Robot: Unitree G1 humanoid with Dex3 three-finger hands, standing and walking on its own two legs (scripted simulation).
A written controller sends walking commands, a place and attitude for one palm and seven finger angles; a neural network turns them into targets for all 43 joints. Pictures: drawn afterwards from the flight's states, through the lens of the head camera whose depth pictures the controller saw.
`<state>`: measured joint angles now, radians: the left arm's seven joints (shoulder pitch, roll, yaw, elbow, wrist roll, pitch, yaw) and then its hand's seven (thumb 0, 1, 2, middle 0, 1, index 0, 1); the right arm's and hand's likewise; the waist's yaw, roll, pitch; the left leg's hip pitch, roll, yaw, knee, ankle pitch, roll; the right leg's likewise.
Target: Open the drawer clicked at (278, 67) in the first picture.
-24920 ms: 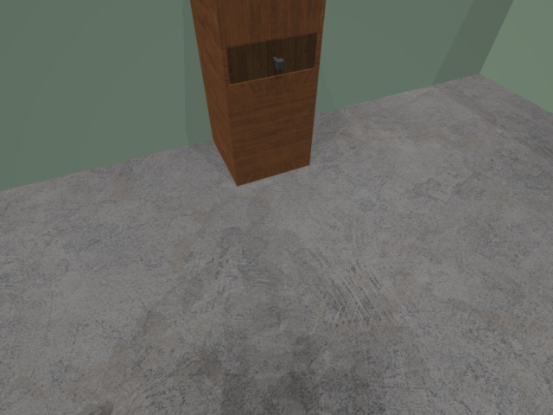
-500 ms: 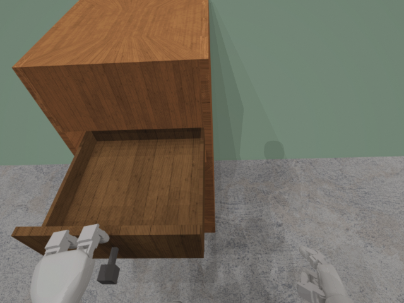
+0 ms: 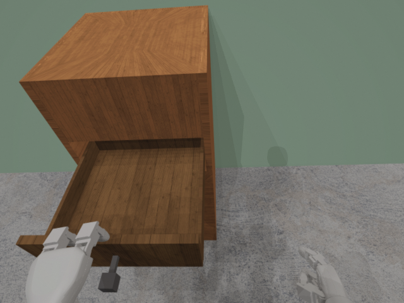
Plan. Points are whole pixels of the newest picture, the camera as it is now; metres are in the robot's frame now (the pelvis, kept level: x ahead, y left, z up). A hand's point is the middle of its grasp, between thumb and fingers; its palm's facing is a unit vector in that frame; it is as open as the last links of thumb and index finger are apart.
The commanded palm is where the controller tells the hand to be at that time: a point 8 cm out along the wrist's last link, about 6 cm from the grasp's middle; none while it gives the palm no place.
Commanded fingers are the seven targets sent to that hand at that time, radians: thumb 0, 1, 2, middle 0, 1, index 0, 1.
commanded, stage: lift the hand off the handle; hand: left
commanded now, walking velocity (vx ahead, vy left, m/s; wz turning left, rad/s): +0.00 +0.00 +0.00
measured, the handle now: (111, 273) +0.19 +0.24 -0.09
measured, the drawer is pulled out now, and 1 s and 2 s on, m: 0.30 0.30 0.30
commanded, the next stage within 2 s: draw the hand back to the body in 0.44 s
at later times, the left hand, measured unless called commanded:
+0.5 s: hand (69, 271) +0.16 +0.24 +0.06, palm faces +0.03 -0.13 -0.99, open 13.8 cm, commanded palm +0.13 +0.23 +0.12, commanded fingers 0.00 -0.50 0.30 -0.30 -1.20 -0.30 -1.20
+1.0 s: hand (51, 265) +0.15 +0.25 +0.09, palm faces +0.05 -0.12 -0.99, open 13.8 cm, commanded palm +0.13 +0.25 +0.15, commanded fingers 0.00 -0.50 0.30 -0.30 -1.20 -0.30 -1.20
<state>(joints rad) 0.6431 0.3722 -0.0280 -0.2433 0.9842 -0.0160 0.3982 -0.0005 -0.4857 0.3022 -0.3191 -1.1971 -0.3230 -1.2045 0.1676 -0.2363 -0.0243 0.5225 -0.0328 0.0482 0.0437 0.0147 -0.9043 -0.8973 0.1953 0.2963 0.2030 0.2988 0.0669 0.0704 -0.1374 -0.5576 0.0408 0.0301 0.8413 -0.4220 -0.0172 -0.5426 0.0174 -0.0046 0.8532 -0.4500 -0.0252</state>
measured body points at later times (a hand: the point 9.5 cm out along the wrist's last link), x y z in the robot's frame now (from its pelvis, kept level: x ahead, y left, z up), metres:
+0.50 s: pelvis +0.00 +0.00 +0.01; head +0.01 -0.03 +0.46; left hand +0.15 +0.25 +0.12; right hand +0.21 -0.21 -0.08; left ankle +0.00 +0.13 -0.70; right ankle -0.01 -0.10 -0.70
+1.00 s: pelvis +0.00 +0.01 +0.02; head +0.01 -0.02 +0.47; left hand +0.15 +0.26 +0.15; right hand +0.22 -0.19 -0.07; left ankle +0.00 +0.13 -0.70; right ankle -0.01 -0.10 -0.70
